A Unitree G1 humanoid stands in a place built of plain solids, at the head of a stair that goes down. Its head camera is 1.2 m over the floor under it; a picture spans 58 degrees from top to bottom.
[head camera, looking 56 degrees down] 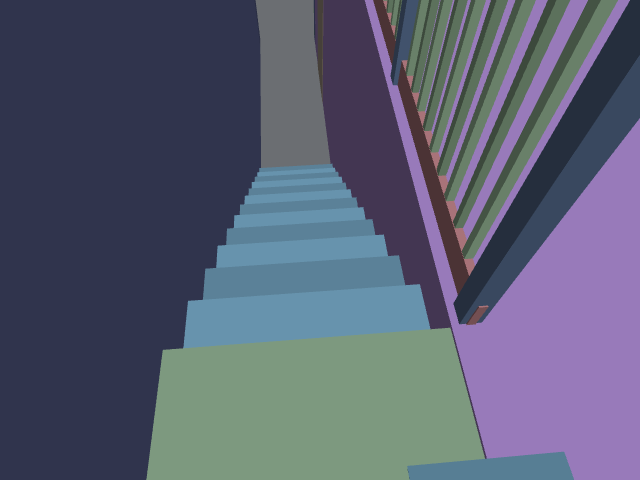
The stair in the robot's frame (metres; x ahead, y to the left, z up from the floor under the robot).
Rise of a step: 0.20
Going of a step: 0.25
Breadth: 0.84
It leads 5 degrees to the left of straight ahead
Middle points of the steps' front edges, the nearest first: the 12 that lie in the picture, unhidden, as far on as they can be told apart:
0.47 0.03 0.00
0.72 0.05 -0.20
0.97 0.07 -0.40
1.22 0.09 -0.61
1.47 0.11 -0.81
1.72 0.13 -1.02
1.97 0.15 -1.22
2.22 0.17 -1.42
2.48 0.19 -1.63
2.73 0.21 -1.83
2.98 0.24 -2.03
3.23 0.26 -2.24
